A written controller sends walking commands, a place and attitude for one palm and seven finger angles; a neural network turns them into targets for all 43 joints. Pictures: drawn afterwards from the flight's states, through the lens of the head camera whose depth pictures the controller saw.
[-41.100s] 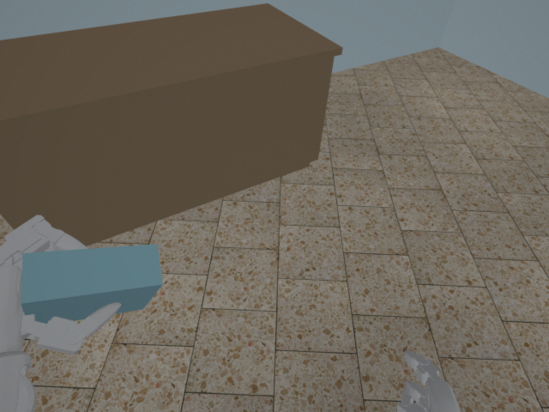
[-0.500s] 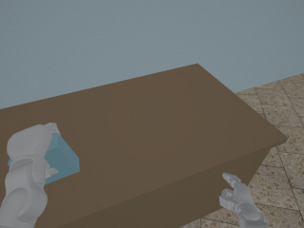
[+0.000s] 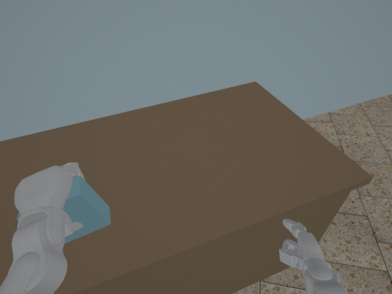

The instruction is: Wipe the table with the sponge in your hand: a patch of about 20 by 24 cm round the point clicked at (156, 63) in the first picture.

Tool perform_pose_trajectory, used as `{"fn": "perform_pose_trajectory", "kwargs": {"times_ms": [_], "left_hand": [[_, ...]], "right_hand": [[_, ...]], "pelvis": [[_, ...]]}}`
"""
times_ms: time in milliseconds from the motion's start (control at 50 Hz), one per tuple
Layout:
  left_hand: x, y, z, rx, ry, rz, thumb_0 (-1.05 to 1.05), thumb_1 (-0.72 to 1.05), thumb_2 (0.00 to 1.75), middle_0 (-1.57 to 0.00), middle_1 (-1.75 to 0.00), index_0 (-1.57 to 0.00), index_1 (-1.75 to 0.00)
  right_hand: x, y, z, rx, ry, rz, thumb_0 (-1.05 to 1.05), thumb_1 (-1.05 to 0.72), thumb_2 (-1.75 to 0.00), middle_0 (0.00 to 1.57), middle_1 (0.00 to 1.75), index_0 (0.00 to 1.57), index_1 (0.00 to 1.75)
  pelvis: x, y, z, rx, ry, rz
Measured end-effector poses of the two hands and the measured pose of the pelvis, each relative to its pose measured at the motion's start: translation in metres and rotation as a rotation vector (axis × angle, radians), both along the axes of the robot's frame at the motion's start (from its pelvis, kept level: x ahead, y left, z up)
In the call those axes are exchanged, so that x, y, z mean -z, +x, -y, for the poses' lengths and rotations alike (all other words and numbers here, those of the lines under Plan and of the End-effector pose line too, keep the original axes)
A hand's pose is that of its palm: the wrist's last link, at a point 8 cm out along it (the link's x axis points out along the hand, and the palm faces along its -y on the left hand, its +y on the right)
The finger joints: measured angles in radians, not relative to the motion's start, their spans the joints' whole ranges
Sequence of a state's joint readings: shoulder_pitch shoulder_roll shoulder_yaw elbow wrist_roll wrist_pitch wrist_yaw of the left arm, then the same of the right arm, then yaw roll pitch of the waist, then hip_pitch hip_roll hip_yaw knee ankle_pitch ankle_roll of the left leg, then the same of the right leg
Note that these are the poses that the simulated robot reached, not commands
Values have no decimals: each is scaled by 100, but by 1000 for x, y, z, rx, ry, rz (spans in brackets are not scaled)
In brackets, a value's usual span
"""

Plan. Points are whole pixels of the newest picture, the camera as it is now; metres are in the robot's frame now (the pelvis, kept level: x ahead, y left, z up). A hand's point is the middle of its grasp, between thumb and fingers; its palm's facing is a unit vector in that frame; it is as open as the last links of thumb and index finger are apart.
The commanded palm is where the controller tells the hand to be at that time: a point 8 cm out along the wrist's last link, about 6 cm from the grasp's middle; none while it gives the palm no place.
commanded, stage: bring the sponge back beside the body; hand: left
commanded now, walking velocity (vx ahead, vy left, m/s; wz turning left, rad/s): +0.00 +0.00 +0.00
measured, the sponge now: (74, 216) +0.21 +0.30 +0.06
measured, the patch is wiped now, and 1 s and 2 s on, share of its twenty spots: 1.00 1.00 1.00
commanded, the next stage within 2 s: step back with the hand held close in 1.18 s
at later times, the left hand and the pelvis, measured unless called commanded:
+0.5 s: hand (68, 213) +0.20 +0.28 +0.11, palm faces +0.13 -0.17 -0.98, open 9.3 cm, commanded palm +0.16 +0.28 +0.18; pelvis -0.01 -0.01 +0.00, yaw +0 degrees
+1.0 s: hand (73, 221) +0.18 +0.26 +0.11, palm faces +0.16 -0.20 -0.97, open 9.3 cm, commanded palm +0.14 +0.26 +0.18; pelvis -0.01 -0.02 +0.00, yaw +0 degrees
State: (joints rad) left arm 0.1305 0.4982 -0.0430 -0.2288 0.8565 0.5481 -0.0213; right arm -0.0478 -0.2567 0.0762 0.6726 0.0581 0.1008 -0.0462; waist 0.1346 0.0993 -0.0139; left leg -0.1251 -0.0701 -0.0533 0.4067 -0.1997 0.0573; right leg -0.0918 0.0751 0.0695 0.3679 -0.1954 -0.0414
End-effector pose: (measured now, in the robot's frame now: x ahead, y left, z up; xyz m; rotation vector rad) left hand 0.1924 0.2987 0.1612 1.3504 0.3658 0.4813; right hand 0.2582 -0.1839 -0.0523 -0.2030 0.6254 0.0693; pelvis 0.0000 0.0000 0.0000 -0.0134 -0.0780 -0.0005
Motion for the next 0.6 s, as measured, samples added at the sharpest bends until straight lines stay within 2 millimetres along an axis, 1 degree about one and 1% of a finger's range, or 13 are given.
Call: {"fn": "perform_pose_trajectory", "kwargs": {"times_ms": [140,260,380,600], "left_hand": [[2,-8,7,23,-7,1,-1,-48,106,-81,-141,-84,-143],[0,-8,12,33,-2,16,-1,-48,106,-81,-141,-84,-143],[-3,-13,15,24,-10,29,-1,-48,106,-81,-141,-84,-143],[4,-24,21,22,-28,13,-1,-48,106,-81,-141,-84,-143]], "right_hand": [[-4,3,3,0,-15,21,1,-90,-90,20,30,20,30],[-7,4,3,-4,-7,33,1,-90,-90,20,30,20,30],[-8,2,4,-4,7,37,1,-90,-90,20,30,20,30],[-6,-5,14,10,-9,37,1,-90,-90,20,30,20,30]], "pelvis": [[0,-1,2,-3,0,9],[0,-2,5,-2,1,13],[1,-3,8,5,1,13],[1,-8,12,1,2,21]]}}
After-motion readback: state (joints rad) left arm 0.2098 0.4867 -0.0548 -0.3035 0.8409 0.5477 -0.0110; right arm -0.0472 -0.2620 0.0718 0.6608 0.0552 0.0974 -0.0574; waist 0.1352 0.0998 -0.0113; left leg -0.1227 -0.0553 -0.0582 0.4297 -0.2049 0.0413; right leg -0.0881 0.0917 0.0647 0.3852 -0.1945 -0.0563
